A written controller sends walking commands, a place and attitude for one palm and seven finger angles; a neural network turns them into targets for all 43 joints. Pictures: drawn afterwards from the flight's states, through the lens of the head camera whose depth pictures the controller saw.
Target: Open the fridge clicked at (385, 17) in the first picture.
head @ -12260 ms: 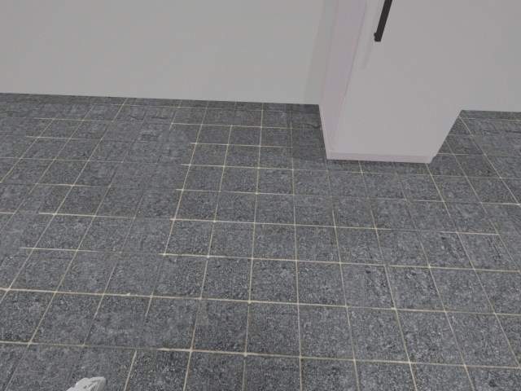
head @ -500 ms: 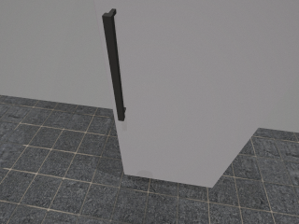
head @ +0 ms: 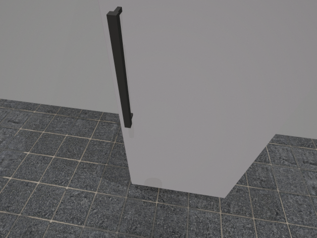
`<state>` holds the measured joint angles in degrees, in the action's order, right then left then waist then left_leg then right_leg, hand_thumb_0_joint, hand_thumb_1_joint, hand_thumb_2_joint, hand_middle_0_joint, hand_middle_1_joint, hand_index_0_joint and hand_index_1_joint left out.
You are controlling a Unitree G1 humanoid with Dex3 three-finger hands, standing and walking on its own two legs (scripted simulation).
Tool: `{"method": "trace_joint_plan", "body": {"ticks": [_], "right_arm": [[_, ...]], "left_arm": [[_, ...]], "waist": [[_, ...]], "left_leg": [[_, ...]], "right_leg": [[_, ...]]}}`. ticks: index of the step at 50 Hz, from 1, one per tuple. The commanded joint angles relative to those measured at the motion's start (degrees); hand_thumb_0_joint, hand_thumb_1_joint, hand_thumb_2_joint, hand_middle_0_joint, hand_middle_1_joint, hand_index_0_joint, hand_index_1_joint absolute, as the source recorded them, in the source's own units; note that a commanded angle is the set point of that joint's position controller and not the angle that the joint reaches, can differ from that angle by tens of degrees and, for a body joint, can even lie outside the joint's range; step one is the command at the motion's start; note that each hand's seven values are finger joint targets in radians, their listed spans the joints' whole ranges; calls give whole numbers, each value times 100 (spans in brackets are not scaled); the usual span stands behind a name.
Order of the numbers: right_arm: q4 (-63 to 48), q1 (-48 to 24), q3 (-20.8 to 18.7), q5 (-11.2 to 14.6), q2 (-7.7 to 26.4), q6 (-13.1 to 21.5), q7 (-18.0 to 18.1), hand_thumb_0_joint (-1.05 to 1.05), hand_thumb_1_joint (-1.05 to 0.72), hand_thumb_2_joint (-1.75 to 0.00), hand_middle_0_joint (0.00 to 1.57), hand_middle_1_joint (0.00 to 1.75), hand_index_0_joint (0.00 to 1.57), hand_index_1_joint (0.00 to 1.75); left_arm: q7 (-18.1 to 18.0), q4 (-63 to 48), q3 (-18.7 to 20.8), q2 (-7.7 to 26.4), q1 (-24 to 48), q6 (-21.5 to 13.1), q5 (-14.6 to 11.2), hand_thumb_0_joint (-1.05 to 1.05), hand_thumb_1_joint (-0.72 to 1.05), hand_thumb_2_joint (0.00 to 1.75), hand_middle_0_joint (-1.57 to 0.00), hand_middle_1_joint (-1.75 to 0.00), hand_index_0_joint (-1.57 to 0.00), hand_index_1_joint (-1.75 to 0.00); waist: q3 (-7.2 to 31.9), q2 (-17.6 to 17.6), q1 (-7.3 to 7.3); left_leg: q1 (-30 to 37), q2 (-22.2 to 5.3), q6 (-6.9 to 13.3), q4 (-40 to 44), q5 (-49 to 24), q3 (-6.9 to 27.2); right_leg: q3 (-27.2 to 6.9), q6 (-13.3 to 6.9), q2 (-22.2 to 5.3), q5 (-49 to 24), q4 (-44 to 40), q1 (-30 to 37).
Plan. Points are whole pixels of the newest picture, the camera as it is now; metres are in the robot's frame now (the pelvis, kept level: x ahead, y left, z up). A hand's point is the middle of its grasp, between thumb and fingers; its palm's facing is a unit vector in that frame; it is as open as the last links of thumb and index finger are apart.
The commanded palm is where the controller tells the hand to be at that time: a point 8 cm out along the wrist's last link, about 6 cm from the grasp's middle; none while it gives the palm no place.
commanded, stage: look again from close up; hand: left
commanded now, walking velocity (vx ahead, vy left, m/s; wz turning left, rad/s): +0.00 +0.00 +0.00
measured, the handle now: (124, 79) +0.51 +0.14 +0.13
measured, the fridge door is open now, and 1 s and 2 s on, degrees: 0 0 0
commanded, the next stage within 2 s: raise the hand to about handle height in 0.78 s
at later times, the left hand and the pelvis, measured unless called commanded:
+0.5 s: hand out of the picture +0.06 +0.25 -0.16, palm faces -0.02 -0.95 -0.32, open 7.4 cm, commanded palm none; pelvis +0.00 +0.00 +0.00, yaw +0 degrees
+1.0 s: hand (63, 232) +0.15 +0.25 -0.08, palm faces +0.28 -0.94 -0.19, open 7.5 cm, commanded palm +0.10 +0.30 -0.07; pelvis +0.00 +0.00 -0.01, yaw +0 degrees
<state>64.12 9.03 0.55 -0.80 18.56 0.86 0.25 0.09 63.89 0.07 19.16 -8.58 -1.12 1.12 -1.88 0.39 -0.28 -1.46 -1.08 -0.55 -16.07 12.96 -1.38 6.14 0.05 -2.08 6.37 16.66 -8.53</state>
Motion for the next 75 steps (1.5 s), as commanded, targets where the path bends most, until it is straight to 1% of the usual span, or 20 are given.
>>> {"method": "trace_joint_plan", "body": {"ticks": [1, 16, 43, 44, 45, 46, 47, 48, 49, 51, 53, 54, 56, 57, 59, 62, 64, 66, 68, 75], "right_arm": [[-347, -127, -232, 11, 1213, 143, 60, 0, -90, -90, 20, 30, 20, 30], [-361, -175, -235, 5, 1215, 140, 50, 0, -90, -90, 20, 30, 20, 30], [-368, -141, -230, 11, 1216, 160, 73, 0, -90, -90, 20, 30, 20, 30], [-635, 3, -171, 63, 546, 173, -33, 0, -90, -90, 20, 30, 20, 30], [-2345, 94, -305, 307, 622, 769, 306, 0, -90, -90, 20, 30, 20, 30], [-2408, -280, -356, 205, 703, 1168, 494, 0, -90, -90, 20, 30, 20, 30], [-2530, -159, -330, 238, 529, 1328, 416, 0, -90, -90, 20, 30, 20, 30], [-2397, 224, -366, 294, 454, 1390, 352, 0, -90, -90, 20, 30, 20, 30], [-2722, -38, -504, 237, 541, 1494, 351, 0, -90, -90, 20, 30, 20, 30], [-2899, 7, -570, 201, 511, 1625, 301, 0, -90, -90, 20, 30, 20, 30], [-3144, -4, -558, 226, 480, 1744, 172, 0, -90, -90, 20, 30, 20, 30], [-3309, -129, -535, 240, 492, 1831, 137, 0, -90, -90, 20, 30, 20, 30], [-3518, -117, -531, 288, 536, 1979, 101, 0, -90, -90, 20, 30, 20, 30], [-3641, -26, -518, 298, 604, 2046, 75, 0, -90, -90, 20, 30, 20, 30], [-3987, -60, -480, 380, 631, 2149, 134, 0, -90, -90, 20, 30, 20, 30], [-4104, 39, -419, 350, 632, 2166, 304, 0, -90, -90, 20, 30, 20, 30], [-4109, 83, -406, 354, 575, 2156, 374, 0, -90, -90, 20, 30, 20, 30], [-4087, 142, -410, 318, 540, 2141, 397, 0, -90, -90, 20, 30, 20, 30], [-4034, 204, -406, 299, 474, 2091, 410, 0, -90, -90, 20, 30, 20, 30], [-4155, 109, -285, 360, 422, 1980, 415, 0, -90, -90, 20, 30, 20, 30]], "left_arm": [[-82, -356, 244, 1151, 181, -123, -26, 0, 90, 90, -20, -30, -20, -30], [-67, -373, 254, 1171, 237, -110, -19, 0, 90, 90, -20, -30, -20, -30], [-76, -344, 267, 1171, 207, -113, -15, 0, 90, 90, -20, -30, -20, -30], [-262, -216, 106, 332, -526, -178, -46, 0, 90, 90, -20, -30, -20, -30], [-6, -7497, 2258, 2281, 3825, -1438, -960, 0, 88, 89, -20, -32, -20, -32], [33, -5345, 2101, 1872, 482, -1254, -705, 0, 85, 88, -20, -33, -20, -33], [165, -5054, 1689, 715, -490, -954, -1153, 0, 83, 87, -21, -34, -21, -34], [313, -5054, 1734, 546, -198, -1162, -1246, 0, 81, 86, -21, -36, -21, -36], [502, -5115, 1811, 464, -235, -1510, -1431, 0, 78, 85, -21, -37, -21, -37], [1071, -4211, 2102, 242, -1476, -2231, -1663, 0, 74, 83, -21, -40, -21, -40], [1820, -4064, 2287, 220, -1862, -3030, -1886, 0, 69, 81, -22, -43, -22, -43], [2195, -4087, 2226, 172, -1758, -3381, -2002, 0, 67, 80, -22, -45, -22, -45], [2878, -4165, 2542, 583, -1476, -3887, -2216, 0, 62, 78, -22, -48, -22, -48], [3240, -4230, 2720, 803, -1357, -3992, -2358, 0, 60, 77, -22, -50, -22, -50], [3903, -4886, 2878, 1103, -785, -3900, -2791, 0, 55, 75, -22, -53, -22, -53], [4066, -5845, 3185, 1471, -204, -3338, -3155, 0, 48, 72, -23, -57, -23, -57], [3899, -6296, 2960, 1231, -135, -3011, -3093, 0, 43, 70, -23, -60, -23, -60], [3611, -6818, 2880, 1266, -322, -2720, -2843, 0, 39, 68, -24, -63, -24, -63], [3428, -7037, 2853, 1290, -420, -2441, -2656, 0, 34, 66, -24, -66, -24, -66], [2891, -7107, 2743, 1143, -707, -1799, -2491, 0, 18, 59, -25, -76, -25, -76]], "waist": [[277, -70, -15], [172, -50, -34], [294, -68, -33], [223, -570, -18], [2054, -1054, 383], [1462, -1410, -276], [885, -1498, -96], [480, -574, 117], [-52, -18, 86], [-36, 955, -159], [384, 602, -376], [505, 580, -357], [986, 614, -275], [1247, 316, -286], [1871, 159, -162], [2195, -186, -162], [1953, -320, -52], [2109, -647, -84], [2108, -634, -60], [1565, -582, -63]], "left_leg": [[-616, -678, 110, 340, -954, 474], [-686, -650, 122, 391, -746, 515], [-573, -682, 105, 368, -1206, 525], [-926, -768, 32, -529, -716, 65], [112, 329, 19, -259, -1667, 202], [-254, 169, 78, -379, -2207, -155], [-659, 169, -102, -468, -1849, -30], [-891, 163, -69, -617, -1551, 75], [-1396, 190, -10, -912, -1006, 153], [-2405, 226, 5, -1424, -117, 144], [-2944, 322, -51, -1991, 172, 37], [-3318, 346, -35, -2359, 390, 19], [-3850, 338, 7, -3021, 570, 27], [-3996, 329, 19, -3300, 508, 43], [-4117, 290, 105, -3652, 750, 7], [-4057, 202, 174, -3800, 337, 86], [-3891, 157, 201, -3688, 348, 152], [-3726, 137, 204, -3599, -135, 220], [-3603, 112, 175, -3532, -366, 240], [-3505, 130, 89, -2931, 349, 352]], "right_leg": [[-711, -131, -719, -860, -114, 711], [-727, -116, -706, -524, -186, 665], [-663, -119, -721, -990, -108, 796], [-855, -49, -821, -1103, 469, 381], [-388, -240, -75, -1581, 621, 1171], [-196, -410, -34, -887, 821, 785], [2, -376, -84, -580, 707, 478], [-26, -260, 29, -518, 774, 74], [12, -183, 54, -166, 978, -456], [18, -114, 79, 727, 1494, -1181], [-161, -183, 37, 1013, 2090, -1511], [-310, -180, 4, 1197, 2385, -1814], [-598, -176, -56, 1451, 2805, -2150], [-801, -224, -112, 1449, 2992, -2152], [-1147, -205, -175, 2028, 2956, -2082], [-1105, -182, -44, 1470, 3176, -1845], [-915, -137, 41, 1377, 3161, -1994], [-671, -141, 113, 686, 3350, -1948], [-540, -137, 148, 354, 3352, -1886], [-200, -86, 170, 1205, 2951, -2054]]}}
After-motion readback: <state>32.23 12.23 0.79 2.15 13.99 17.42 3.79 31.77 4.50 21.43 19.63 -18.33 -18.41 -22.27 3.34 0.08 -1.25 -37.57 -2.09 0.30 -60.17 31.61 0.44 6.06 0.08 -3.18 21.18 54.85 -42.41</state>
